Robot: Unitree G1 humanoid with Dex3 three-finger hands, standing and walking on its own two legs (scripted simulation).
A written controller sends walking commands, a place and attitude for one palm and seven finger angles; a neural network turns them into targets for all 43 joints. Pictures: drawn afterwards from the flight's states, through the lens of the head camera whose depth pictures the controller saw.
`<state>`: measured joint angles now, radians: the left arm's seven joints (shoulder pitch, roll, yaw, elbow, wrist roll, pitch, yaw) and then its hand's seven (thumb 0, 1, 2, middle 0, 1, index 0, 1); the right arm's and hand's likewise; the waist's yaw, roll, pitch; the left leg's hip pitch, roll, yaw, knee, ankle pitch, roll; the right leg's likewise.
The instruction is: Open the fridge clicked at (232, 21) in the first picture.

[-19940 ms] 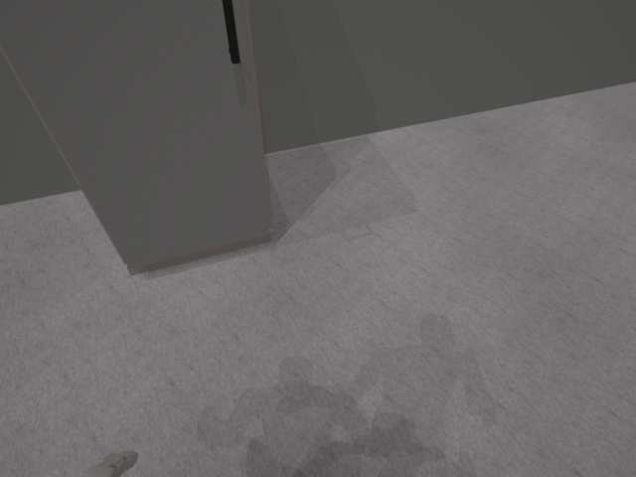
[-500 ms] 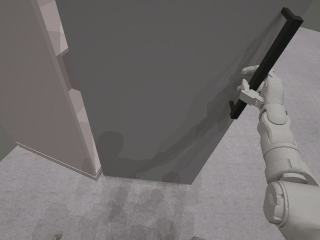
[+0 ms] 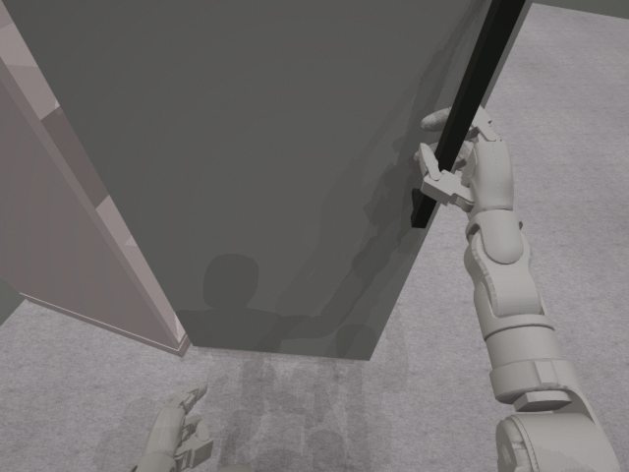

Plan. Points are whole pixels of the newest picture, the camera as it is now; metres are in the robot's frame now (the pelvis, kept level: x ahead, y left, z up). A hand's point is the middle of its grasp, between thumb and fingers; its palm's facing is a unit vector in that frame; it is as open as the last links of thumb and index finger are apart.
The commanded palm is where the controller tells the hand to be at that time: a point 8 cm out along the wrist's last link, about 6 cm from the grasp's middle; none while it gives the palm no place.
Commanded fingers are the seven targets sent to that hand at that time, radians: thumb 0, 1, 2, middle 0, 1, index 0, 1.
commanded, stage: loosen the grip on the handle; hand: right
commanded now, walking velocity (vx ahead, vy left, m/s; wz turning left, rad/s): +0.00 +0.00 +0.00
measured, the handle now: (448, 127) +0.46 -0.12 +0.20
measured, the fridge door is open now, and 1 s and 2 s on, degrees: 76 74 74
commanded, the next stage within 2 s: slip the hand off the handle in 0.68 s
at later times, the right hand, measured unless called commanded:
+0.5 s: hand (429, 181) +0.41 -0.10 +0.16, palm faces +0.02 +0.98 -0.18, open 12.8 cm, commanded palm +0.39 -0.16 +0.16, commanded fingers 0.00 0.55 -0.20 0.30 1.22 0.30 1.22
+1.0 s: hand (448, 184) +0.43 -0.13 +0.14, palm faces -0.01 +0.99 -0.16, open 14.7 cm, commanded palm +0.40 -0.20 +0.15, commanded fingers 0.00 0.55 -0.20 0.25 1.15 0.25 1.15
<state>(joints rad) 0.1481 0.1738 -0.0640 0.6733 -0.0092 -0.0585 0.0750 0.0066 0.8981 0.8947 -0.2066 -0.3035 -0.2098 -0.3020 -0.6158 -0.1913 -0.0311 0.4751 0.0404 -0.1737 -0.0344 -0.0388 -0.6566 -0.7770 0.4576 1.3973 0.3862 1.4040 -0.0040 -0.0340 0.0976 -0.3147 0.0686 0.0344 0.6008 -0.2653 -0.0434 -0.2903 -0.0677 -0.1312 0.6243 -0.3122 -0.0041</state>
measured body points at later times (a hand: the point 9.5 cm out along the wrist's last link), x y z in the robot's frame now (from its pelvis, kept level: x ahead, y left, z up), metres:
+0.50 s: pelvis -0.02 +0.03 +0.00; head +0.00 +0.04 +0.45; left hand +0.04 +0.31 -0.11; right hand +0.41 -0.16 +0.17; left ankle +0.03 +0.15 -0.73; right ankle +0.01 -0.11 -0.73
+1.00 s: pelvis +0.01 +0.02 +0.00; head +0.04 +0.02 +0.45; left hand +0.14 +0.28 -0.10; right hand +0.42 -0.19 +0.15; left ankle +0.03 +0.15 -0.73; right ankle +0.02 -0.11 -0.73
